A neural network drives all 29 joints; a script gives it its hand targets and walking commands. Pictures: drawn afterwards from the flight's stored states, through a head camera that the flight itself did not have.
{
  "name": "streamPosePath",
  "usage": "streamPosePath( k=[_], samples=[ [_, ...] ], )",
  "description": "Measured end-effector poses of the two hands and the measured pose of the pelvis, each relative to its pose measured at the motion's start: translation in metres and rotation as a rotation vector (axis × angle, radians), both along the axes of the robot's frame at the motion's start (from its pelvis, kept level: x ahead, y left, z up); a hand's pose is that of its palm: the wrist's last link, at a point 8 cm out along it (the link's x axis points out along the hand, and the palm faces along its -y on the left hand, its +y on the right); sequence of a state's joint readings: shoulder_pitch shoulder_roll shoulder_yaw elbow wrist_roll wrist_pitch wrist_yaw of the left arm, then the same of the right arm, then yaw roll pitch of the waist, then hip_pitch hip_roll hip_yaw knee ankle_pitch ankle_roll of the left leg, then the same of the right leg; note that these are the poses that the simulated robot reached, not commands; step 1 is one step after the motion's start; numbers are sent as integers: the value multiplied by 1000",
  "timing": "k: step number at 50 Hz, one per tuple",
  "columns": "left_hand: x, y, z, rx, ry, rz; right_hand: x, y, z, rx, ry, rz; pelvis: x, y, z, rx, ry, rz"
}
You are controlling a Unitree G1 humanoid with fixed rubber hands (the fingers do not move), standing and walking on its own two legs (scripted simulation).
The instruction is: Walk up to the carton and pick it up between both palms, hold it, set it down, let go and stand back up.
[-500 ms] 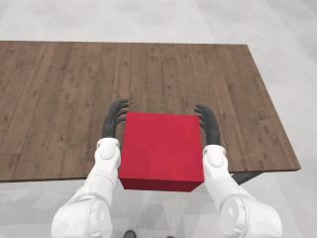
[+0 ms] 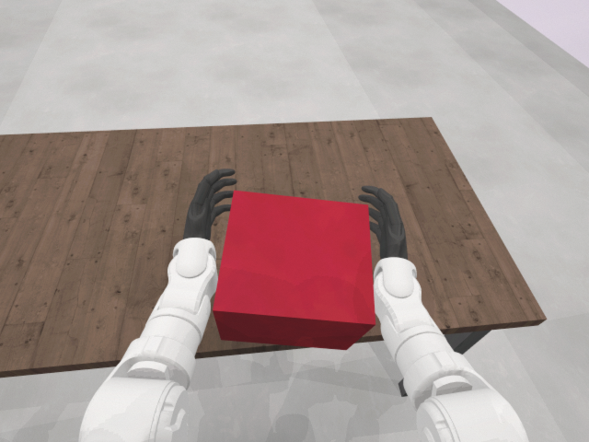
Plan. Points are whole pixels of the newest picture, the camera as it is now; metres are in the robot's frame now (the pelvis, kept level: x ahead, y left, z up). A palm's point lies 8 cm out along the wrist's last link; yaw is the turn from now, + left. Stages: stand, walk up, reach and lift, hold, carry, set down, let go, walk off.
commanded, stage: reach and lift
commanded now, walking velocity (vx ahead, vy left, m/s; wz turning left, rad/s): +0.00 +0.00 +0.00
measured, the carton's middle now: (292, 274) +0.33 +0.02 +0.03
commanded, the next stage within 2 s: hold in 1.82 s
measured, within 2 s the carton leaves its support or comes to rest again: neither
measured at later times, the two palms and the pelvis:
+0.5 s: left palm (179, 193) +0.37 +0.16 +0.14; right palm (393, 214) +0.37 -0.11 +0.12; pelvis +0.01 +0.01 +0.01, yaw +1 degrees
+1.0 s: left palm (176, 176) +0.35 +0.15 +0.19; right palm (412, 205) +0.35 -0.12 +0.16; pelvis -0.02 +0.01 +0.01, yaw +0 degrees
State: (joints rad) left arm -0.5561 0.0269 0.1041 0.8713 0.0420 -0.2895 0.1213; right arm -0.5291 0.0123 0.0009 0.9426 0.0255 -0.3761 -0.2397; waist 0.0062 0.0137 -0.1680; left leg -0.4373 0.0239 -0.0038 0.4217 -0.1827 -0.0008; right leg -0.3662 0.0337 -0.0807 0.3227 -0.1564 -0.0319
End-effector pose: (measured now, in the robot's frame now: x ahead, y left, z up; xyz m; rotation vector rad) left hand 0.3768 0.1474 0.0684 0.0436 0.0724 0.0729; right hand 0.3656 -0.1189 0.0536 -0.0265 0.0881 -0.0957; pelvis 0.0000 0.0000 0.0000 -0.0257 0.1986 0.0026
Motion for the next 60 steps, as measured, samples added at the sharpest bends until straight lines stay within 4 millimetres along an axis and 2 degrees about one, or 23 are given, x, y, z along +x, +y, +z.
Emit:
streamPosePath(
  k=[5,12,19,27,35,41,51,60],
  samples=[
    [9,-4,32,44,8,-37,-1,-3,24,28,27,-37,2,1,3,7,-73,6],
    [5,4,44,56,79,-27,0,4,35,8,103,-9,4,3,6,13,-149,-1],
    [-1,15,83,55,3,28,9,16,74,33,22,34,9,4,6,9,-190,17],
    [-9,9,76,52,80,2,-3,9,67,32,74,22,10,7,5,10,-257,24],
    [-15,-7,105,51,17,-21,-17,-6,86,54,5,-13,2,10,5,7,-275,17],
    [-22,-7,109,40,53,-17,-23,-7,92,39,29,-4,-7,10,5,10,-302,0],
    [-22,3,123,31,65,9,-16,2,108,33,32,17,-18,7,5,16,-303,2],
    [-14,-2,120,47,83,-14,-13,-2,106,37,41,0,-13,8,5,12,-306,10]
  ],
)
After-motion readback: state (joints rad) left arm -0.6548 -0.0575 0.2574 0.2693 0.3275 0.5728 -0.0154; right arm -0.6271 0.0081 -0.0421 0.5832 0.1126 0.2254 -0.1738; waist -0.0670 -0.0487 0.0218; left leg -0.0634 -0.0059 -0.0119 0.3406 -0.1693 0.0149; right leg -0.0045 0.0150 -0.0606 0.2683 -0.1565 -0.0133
